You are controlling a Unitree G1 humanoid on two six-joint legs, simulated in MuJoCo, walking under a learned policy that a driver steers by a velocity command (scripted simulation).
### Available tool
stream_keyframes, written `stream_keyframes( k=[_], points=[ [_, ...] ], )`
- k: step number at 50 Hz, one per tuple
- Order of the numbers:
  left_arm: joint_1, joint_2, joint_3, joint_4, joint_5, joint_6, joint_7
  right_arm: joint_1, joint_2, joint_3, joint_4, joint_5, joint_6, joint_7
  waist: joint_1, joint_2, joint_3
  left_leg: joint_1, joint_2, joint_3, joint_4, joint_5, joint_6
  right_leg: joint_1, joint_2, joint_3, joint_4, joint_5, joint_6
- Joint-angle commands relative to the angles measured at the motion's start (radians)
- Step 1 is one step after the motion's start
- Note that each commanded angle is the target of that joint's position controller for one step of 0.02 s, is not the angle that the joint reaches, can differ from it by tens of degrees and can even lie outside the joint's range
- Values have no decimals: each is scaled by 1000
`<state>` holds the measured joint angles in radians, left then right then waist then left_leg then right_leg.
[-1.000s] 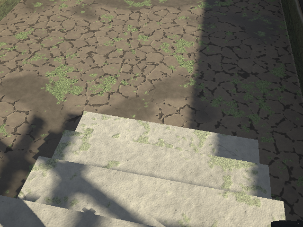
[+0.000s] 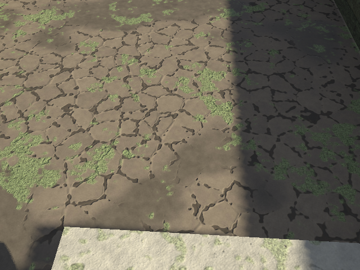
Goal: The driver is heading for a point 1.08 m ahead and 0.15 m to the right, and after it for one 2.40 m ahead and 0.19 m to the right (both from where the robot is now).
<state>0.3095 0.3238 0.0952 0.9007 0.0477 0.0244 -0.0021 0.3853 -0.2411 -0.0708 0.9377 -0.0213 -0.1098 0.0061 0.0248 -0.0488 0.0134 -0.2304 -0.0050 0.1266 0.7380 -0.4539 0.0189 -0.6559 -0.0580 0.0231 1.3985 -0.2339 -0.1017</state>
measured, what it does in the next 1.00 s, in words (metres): goes down, turning right: right foot 0.17 m lower, then left foot 0.17 m lower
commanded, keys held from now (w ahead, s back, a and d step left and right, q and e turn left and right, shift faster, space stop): w+e+shift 0.40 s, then w+shift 0.10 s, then w+q+shift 0.50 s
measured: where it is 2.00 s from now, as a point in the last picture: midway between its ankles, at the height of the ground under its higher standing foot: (210, 121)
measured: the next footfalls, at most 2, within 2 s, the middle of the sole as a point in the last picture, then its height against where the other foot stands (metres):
right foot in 0.24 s outside the picture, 0.17 m lower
left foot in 0.66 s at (193, 253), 0.17 m lower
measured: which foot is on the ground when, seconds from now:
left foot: down 0.00-0.24, up 0.26-0.64, down 0.66-1.00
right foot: up 0.00-0.22, down 0.24-0.66, up 0.68-1.00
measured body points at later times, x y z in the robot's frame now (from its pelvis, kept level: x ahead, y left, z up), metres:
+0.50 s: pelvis +0.39 -0.04 -0.20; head +0.40 -0.03 +0.25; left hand +0.49 +0.19 -0.35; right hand +0.41 -0.32 -0.31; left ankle +0.62 +0.07 -0.86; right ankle +0.28 -0.03 -0.88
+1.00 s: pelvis +0.83 -0.14 -0.36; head +0.84 -0.12 +0.08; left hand +1.14 -0.06 -0.43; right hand +0.60 -0.29 -0.49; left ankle +0.67 -0.01 -1.05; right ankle +0.96 -0.35 -1.05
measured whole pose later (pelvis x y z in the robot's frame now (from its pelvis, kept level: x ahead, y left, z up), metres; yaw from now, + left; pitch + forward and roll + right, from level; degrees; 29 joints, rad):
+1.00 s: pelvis +0.83 -0.14 -0.36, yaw -16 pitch +1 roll -1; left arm -0.08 0.20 0.00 0.77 0.05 -0.08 -0.04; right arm 0.66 -0.17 -0.05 1.02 -0.01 -0.08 0.00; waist -0.19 -0.03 -0.02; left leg -0.06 -0.17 -0.18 0.77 -0.70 0.14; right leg -0.65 -0.04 0.07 0.64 0.36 -0.02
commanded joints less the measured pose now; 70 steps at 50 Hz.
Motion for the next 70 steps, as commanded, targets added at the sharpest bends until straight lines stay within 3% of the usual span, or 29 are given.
stream_keyframes(
  k=[1, 5, 9, 11, 12, 13, 14, 16, 17, 19, 21, 24, 29, 32, 33, 34, 35, 37, 38, 40, 42, 45, 51, 55, 56, 58, 61, 64, 70],
  points=[
    [11, -57, -15, -77, 22, 11, -32, -21, -115, -16, -44, 8, -23, -6, 41, 199, 75, -127, 380, -290, -169, 711, 119, -82, -38, 5, -109, 215, 3],
    [-133, -73, -37, -82, -18, -37, -85, -58, -17, 19, 10, 22, -53, -36, 63, 95, 84, -331, 180, 30, -128, 99, -23, 291, 21, -103, -623, 984, -52],
    [-164, -1, -36, -58, -14, -5, -44, 102, -105, 18, 77, -14, 3, -56, -5, 84, 126, -100, 207, 124, 220, 684, -24, 431, 145, -309, -723, 643, -55],
    [134, 74, -2, 20, 2, 2, -14, 119, -155, 16, 87, -44, 39, -75, 129, 72, -7, -70, 238, 95, 706, 954, -14, 712, 145, -245, -832, 466, -118],
    [317, 120, 22, 70, 2, -6, -7, 6, -170, 0, 77, -44, 59, -82, 270, -33, 5, -308, 136, 95, 1241, 357, -19, 930, 49, -55, -986, 481, -230],
    [291, 225, 35, 77, -31, -15, -4, -50, -119, 2, 14, -36, 58, -79, 209, -173, 76, -646, 18, 56, 1458, -361, -13, 1017, -15, 7, -716, 931, -216],
    [256, 228, 18, 55, -64, -23, 0, 64, -88, 20, -76, -15, 43, -69, 79, -121, -93, -773, 96, -75, 1315, -284, -43, 1155, -153, 216, -617, 1211, -289],
    [177, 151, 10, 21, -59, -24, -8, -8, -176, 0, -86, -69, 35, -47, 49, 141, -22, -850, 136, -162, 1080, -269, -30, 933, -166, 493, -818, 424, -346],
    [77, 143, 7, -13, -36, -38, -1, -27, -122, 9, -125, -66, 35, -46, -7, 34, -29, -868, 131, -232, 870, -152, -53, 772, -246, 676, -896, 18, -381],
    [-97, 107, -15, -77, -21, -54, 20, -172, -136, 6, -158, -46, 66, -44, -92, 111, 138, -480, 135, -227, 437, 54, -144, 160, -135, 584, -1009, -36, -352],
    [-35, 131, -2, -51, 0, -88, 12, 18, -96, 7, -60, -43, 85, -32, -119, 90, 34, -251, 97, -149, 500, 348, -123, 80, -109, 492, -909, 300, -319],
    [22, -9, -39, 2, -63, -117, 28, -191, -84, -1, -122, -25, 56, 2, -57, 82, 64, -262, 119, -218, 67, 931, -63, 117, 66, 365, -750, -177, -203],
    [125, 25, -33, 13, -17, -94, 40, -300, -39, 11, -189, 13, 69, 39, 49, -26, 129, -176, 60, -139, -193, 820, 5, 258, 69, 264, -565, -74, -133],
    [13, 72, -17, 12, 9, -101, 22, 318, -137, -51, 5, 24, 88, -1, -253, 17, -68, 343, -12, -15, -222, 647, 58, 267, 74, 110, 17, 546, -100],
    [-111, 45, -11, 9, -7, -104, 27, 553, -182, -71, 81, 13, 84, 4, -422, 204, -33, 479, 57, -92, -359, 686, 158, 93, 212, 1, 651, 206, -50],
    [-165, -114, -45, -65, -13, -111, 33, 537, -137, -32, 124, 6, 75, 32, -317, 334, 72, 529, 133, -247, -44, 937, 128, -319, 329, 41, 1004, -509, -54],
    [7, -176, -79, -152, -44, -120, 36, 413, -60, 13, 100, 2, 70, 43, -73, 348, -23, 596, 210, -472, 8, 1192, 112, -459, 243, 130, 850, -439, -75],
    [-68, -64, -85, -138, 27, -123, 12, 220, -205, -41, 16, -8, 63, 15, -60, 166, -12, 368, 397, -891, -349, 33, 367, -571, 65, 50, 571, -321, -24],
    [-242, -45, -80, -157, 48, -115, 7, 165, -128, -15, 19, -14, 41, 5, -58, 2, 107, 144, 345, -939, -368, -170, 348, -574, 7, 100, 466, -256, 6],
    [-399, -38, -96, -228, -5, -91, -11, 90, -96, 15, 7, -23, 8, -26, 7, -35, 260, -380, 169, -780, -500, -189, 284, -245, -29, 69, -154, 33, 100],
    [-322, -25, -84, -146, 30, -76, -33, 89, -189, -18, -7, 2, 19, -31, -1, 89, 167, -527, 111, -629, -485, 107, 290, 171, -20, 8, -333, 306, 136],
    [-428, 13, -63, -154, 14, -105, -35, 217, -83, -10, 20, 35, 6, -19, -100, 26, 122, -95, 47, -595, -237, 236, 274, -123, -18, 29, -523, 590, 82],
    [-504, -89, -80, -217, -28, -131, -27, 309, -37, 7, 71, -9, 41, -15, -212, 127, 93, 4, -41, -556, -30, 294, 180, 244, 93, -24, -941, 574, 97],
    [23, -1, -31, -96, -10, -158, 10, 116, -148, -18, 47, 6, 71, -37, 96, 87, -67, -158, -119, -451, 700, 411, 162, 853, -72, 121, -1228, 774, 65],
    [182, 81, 3, -29, -16, -136, 21, 32, -90, -11, -2, 11, 64, -31, 136, 7, -125, -370, -157, -355, 969, -168, 154, 1080, -148, 110, -1084, 829, 65],
    [251, 69, -9, -31, 33, -149, -4, 150, -30, 20, -60, 86, 56, -68, 90, -170, -339, -935, -58, -234, 1186, -290, 116, 1578, -434, 273, -577, 1418, -29],
    [212, -76, -32, -1, 20, -167, 12, -195, -71, 0, -129, -27, 66, -33, 107, 15, -163, -995, 67, -195, 1053, 4, 147, 1095, -341, 360, -906, 342, -78],
    [34, -101, -51, 34, -25, -186, 30, -336, 45, 40, -269, -14, 92, 46, -90, -37, 108, -653, 154, -228, 550, 151, 88, 437, -285, 175, -1164, 351, 4],
    [27, 54, -29, 5, -49, -173, 23, -260, -59, 46, -239, -11, 96, 67, -152, -23, 12, -59, -79, 91, 139, 361, 143, 384, -137, -209, -974, 1207, 110]
  ],
)
Velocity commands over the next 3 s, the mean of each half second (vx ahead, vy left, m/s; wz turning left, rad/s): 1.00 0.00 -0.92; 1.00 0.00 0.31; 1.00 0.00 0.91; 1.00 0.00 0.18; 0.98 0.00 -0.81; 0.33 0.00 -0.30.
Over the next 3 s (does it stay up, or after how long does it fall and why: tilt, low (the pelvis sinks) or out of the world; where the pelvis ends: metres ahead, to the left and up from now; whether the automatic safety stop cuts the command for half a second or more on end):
stays up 2.52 -0.13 -0.48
